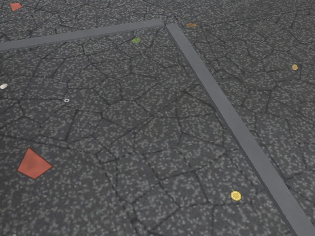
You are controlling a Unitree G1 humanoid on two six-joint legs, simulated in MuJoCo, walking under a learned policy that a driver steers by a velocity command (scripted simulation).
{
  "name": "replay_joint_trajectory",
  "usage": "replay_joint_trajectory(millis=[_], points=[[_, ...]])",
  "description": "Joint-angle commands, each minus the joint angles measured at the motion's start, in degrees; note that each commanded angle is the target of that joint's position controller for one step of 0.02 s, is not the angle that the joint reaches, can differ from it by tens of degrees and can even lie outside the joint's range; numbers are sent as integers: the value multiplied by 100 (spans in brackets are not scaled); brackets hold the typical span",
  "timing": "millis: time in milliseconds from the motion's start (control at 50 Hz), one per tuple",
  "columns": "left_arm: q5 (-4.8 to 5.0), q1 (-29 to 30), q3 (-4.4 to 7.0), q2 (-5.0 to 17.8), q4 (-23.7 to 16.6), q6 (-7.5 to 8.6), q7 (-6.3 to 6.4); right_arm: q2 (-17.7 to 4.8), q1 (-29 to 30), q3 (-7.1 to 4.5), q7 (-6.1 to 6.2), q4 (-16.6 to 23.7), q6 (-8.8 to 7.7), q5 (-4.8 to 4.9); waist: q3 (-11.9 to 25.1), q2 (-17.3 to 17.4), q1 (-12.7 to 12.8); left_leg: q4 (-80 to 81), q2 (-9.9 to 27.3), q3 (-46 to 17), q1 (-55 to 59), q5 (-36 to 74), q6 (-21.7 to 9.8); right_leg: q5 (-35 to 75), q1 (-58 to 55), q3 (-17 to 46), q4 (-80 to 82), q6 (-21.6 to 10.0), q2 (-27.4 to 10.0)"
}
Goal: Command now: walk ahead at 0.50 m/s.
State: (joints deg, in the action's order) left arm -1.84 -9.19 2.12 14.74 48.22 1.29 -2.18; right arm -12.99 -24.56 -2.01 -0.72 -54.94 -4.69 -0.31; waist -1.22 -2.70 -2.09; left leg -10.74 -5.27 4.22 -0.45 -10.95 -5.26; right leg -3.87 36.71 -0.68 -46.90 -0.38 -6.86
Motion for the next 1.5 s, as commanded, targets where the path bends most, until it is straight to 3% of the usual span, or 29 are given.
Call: replay_joint_trajectory(millis=[20, 140, 180, 200, 220, 240, 260, 280, 320, 400, 540, 640, 700, 740, 760, 780, 800, 840, 880, 980, 1140, 1240, 1280, 1300, 1320, 1340, 1380, 1400, 1500], points=[[24, 670, -25, 163, -473, 73, -3, -749, -161, -135, 27, 149, -90, -7, -397, 581, -29, 463, 1496, -735, -208, 1815, -601, 467, 13, -233, 664, -5, 145], [24, 1002, -2, 306, -656, 160, 43, -867, -331, -152, 131, -112, -35, -94, -421, 651, 24, -202, 1825, -687, 720, 3237, -506, -268, -378, -349, 1467, -398, 450], [3, 14, 90, 445, -339, 227, 123, -958, -147, -172, 145, -140, -8, -101, 100, 662, 487, -1410, 1692, -500, 669, 4655, -345, -552, -1709, -512, 1833, -627, 827], [-70, -1002, 179, 624, 4, 290, 186, -896, -99, -144, 142, -121, 3, -73, 678, 478, 889, -2589, 1439, -288, 95, 4236, -229, -347, -3089, -378, 2034, -810, 727], [-218, -1926, 326, 1178, 156, 323, 263, -537, -236, -34, 115, 111, -19, 54, 1483, -263, 1089, -4490, 1000, -7, -1455, 2134, -45, -862, -4808, 1357, 2117, -1226, -731], [-131, -2000, 424, 1512, 223, 268, 221, -285, -773, -24, 83, 73, -14, 116, 1976, -1254, 805, -6093, -24, -228, -3039, -2020, 76, -774, -5659, 3825, 2858, -1863, -1856], [74, -1446, 359, 1148, 174, 221, 187, -773, -217, -155, 111, 88, 22, -31, 1243, -288, 667, -6380, 388, -869, -3500, -1649, -31, -1177, -5015, 3431, 3011, -1636, -1493], [113, -893, 265, 794, 93, 232, 170, -703, 148, -152, 72, 204, -13, -32, 499, -74, 480, -6155, 625, -806, -3543, -1098, -44, -1024, -4138, 2591, 3198, -1485, -1302], [109, -562, 154, 392, 146, 299, 161, -515, 309, -127, 30, 194, 45, -102, 6, -35, 200, -5574, 941, -704, -3122, -630, 27, -266, -3164, 1614, 3564, -1172, -792], [150, -955, 149, 423, 456, 447, 177, -306, 437, -96, -92, 208, 237, -185, -66, -68, 16, -5125, 1071, -497, -3013, -251, 256, 472, -2816, 909, 3912, -1171, -532], [145, -1579, 121, 434, 767, 447, 182, -230, 2067, -14, -129, 706, 240, -120, -421, -55, 349, -3243, 1105, -145, -3568, 1008, 462, 1047, -3200, 338, 4098, -1074, -280], [81, -1971, 120, 486, 998, 411, 252, -299, 2710, 5, -101, 939, 197, -108, -511, -105, 515, -2410, 914, -40, -3505, 957, 267, 1667, -4000, 288, 3837, -1074, -526], [42, -1800, 148, 583, 1047, 379, 309, -408, 2453, -53, -64, 916, 128, -112, -389, -142, 289, -2062, 687, 33, -2925, 332, 7, 2913, -4326, 196, 3241, -962, -649], [58, -1652, 143, 586, 1053, 342, 301, -584, 1081, -176, 26, 462, 35, -162, 311, 25, -295, -1544, 366, 153, -1142, 337, -241, 3759, -4000, -2, 1616, -783, -382], [114, -1619, 78, 434, 916, 353, 278, -961, 12, -300, 102, 210, -28, -297, 998, 402, -662, -1467, 1218, -754, 447, 52, -504, 2334, -2896, -126, 103, -678, -111], [357, -2313, -60, -220, 785, 348, 223, -1602, -456, -471, 116, 165, -9, -372, 1841, 1749, -435, -974, 3032, -3499, 2159, -524, -1257, -1563, -770, -487, -2165, -393, 937], [191, -1981, 119, 437, 879, 309, 274, -1310, -37, -427, 77, 235, 73, -144, 1647, 944, -393, -478, 2991, -4014, 1615, -854, -1180, -2447, -286, 316, -2724, -497, 891], [171, -1315, 144, 345, 712, 316, 228, -620, 972, -235, 47, 369, 30, -98, 292, 503, -6, -74, 2514, -2359, 25, -568, -773, -1537, -296, 408, -2358, -546, 345], [38, -1381, 150, 159, 776, 171, 167, -322, 1090, -147, 94, 261, -52, -74, -68, 687, 265, 190, 2082, -1371, -739, 53, -382, -1245, -729, 374, -1943, -470, 151], [24, -810, 168, -16, 552, -61, 35, -475, 610, -182, 130, 64, -234, -42, -234, 605, 351, 419, 1957, -381, -711, 945, -293, -511, -179, 220, -1635, -322, 51], [8, 687, 34, -198, -40, -21, -65, -489, 103, -144, 233, -138, -193, -38, -582, 571, 98, 78, 1813, 793, -213, 2996, -128, 544, -184, -562, 662, -319, 306], [-75, -153, 124, 59, 101, 48, -14, -775, 184, -240, 378, -128, -14, -37, 48, 972, 446, -1850, 1905, 1092, 356, 5643, -9, -349, -1365, -927, 1161, -748, 998], [-144, -1184, 293, 403, 369, 189, 84, -862, 375, -291, 337, -14, 79, 28, 677, 618, 968, -4099, 1757, 1098, -139, 4131, 217, 602, -2735, -581, 2256, -1063, 1044], [-128, -1256, 430, 987, 363, 240, 149, -487, 165, -222, 299, 204, 80, 10, 1132, -266, 726, -5785, 1231, 1050, -1592, -250, 420, 3461, -4083, 816, 1732, -1374, -317], [27, -1240, 585, 1530, 206, 141, 164, -318, -308, -196, 276, 446, 146, 137, 2066, -903, 512, -7555, 244, 229, -3155, -2831, 652, 5659, -5416, 3137, 1754, -2688, -1684], [192, -1155, 563, 1354, 79, 10, 216, -544, 126, -212, 267, 460, 178, -10, 1990, 130, 627, -7471, 645, -499, -3371, -2227, 642, 4741, -4897, 2653, 2124, -2568, -1490], [217, -355, 388, 684, -38, -77, 277, -485, 689, -211, 257, 574, 168, -47, 556, 425, 337, -6649, 952, -538, -3412, -1461, 676, 3153, -3302, 1895, 2719, -2049, -876], [247, -221, 314, 450, -52, -76, 309, -497, 601, -225, 256, 548, 252, -144, 398, 393, 176, -6247, 1046, -551, -3148, -1314, 685, 3071, -2875, 1515, 2832, -1836, -680], [31, -287, 139, 280, 90, 140, 279, -198, 126, -160, 210, 244, 585, -95, 723, 133, -34, -5152, 942, -512, -2095, -802, 652, 3073, -2243, 638, 3119, -1398, -357]])
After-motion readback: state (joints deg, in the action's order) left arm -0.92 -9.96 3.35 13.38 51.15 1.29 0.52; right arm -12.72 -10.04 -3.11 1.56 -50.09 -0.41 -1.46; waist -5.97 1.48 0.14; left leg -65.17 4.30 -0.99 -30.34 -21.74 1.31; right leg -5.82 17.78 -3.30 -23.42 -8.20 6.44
